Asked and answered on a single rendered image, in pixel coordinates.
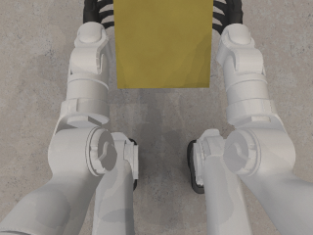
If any robot right upper arm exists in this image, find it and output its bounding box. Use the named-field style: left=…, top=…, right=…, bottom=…
left=222, top=127, right=313, bottom=235

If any robot right hand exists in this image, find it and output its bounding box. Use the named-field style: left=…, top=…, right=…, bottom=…
left=212, top=0, right=244, bottom=35

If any right robot forearm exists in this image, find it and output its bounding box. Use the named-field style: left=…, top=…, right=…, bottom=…
left=216, top=23, right=290, bottom=137

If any carton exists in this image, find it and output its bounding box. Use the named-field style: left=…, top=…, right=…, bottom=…
left=112, top=0, right=213, bottom=89

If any left robot forearm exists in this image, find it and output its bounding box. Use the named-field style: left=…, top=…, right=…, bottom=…
left=47, top=22, right=113, bottom=164

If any left robot shin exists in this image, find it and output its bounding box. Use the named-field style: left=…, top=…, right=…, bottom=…
left=111, top=132, right=135, bottom=181

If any robot left hand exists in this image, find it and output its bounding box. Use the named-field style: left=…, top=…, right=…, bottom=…
left=83, top=0, right=114, bottom=29

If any left robot foot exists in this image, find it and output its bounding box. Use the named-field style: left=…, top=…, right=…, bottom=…
left=129, top=138, right=137, bottom=191

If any robot left upper arm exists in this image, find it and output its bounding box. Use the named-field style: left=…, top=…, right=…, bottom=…
left=0, top=126, right=117, bottom=235

